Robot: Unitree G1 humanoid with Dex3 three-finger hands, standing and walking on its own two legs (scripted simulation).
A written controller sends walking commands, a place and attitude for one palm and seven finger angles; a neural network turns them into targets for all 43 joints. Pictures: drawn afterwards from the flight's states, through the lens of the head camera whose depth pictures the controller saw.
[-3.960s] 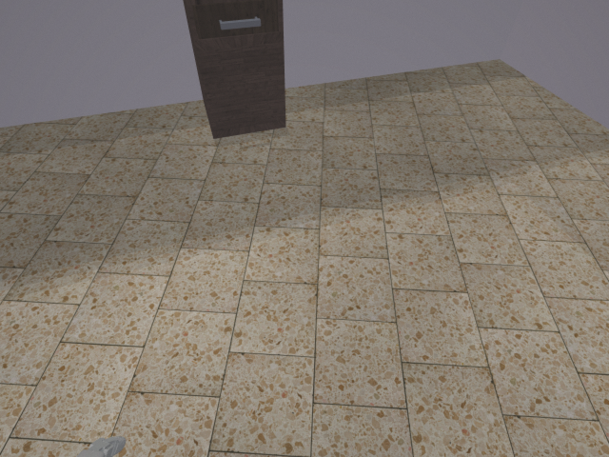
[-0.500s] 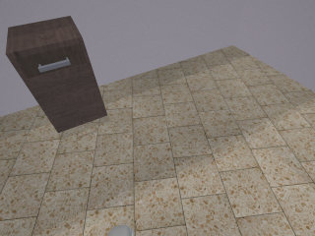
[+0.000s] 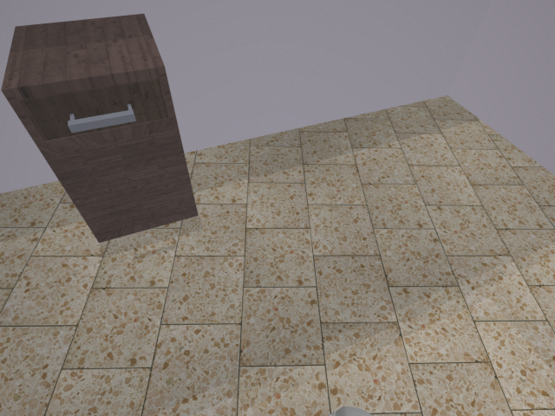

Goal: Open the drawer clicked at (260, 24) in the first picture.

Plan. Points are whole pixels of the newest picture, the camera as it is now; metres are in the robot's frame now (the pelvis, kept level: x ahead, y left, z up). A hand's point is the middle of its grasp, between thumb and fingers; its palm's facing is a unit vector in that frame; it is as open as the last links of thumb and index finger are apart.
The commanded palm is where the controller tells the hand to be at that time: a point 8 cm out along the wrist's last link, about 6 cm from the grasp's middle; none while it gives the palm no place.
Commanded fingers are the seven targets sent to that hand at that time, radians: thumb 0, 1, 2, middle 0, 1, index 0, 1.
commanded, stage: walk to a spot facing it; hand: left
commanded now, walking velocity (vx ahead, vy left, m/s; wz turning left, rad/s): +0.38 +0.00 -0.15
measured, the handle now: (102, 116) +0.90 +0.62 -0.15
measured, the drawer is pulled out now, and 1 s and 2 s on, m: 0.00 0.00 0.00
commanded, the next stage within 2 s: turn to face it in 0.60 s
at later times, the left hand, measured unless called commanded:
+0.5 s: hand (238, 321) +0.31 +0.10 -0.15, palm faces +0.03 -0.98 -0.22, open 7.2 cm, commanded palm none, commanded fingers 0.00 0.90 0.90 -0.20 -0.30 -0.20 -0.30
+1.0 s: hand (209, 302) +0.35 +0.17 -0.19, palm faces +0.30 -0.94 -0.17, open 7.4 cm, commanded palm none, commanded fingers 0.00 0.90 0.90 -0.20 -0.30 -0.20 -0.30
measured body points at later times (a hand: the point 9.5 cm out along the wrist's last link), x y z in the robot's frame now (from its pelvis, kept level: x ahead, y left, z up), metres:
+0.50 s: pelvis +0.22 -0.08 +0.00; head +0.23 -0.10 +0.45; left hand +0.30 +0.15 -0.13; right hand +0.16 -0.29 -0.16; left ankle +0.16 +0.06 -0.64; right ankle +0.23 -0.16 -0.74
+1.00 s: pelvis +0.38 -0.01 -0.01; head +0.41 +0.02 +0.44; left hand +0.34 +0.22 -0.18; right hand +0.55 -0.23 -0.13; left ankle +0.44 +0.06 -0.74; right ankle +0.36 -0.18 -0.64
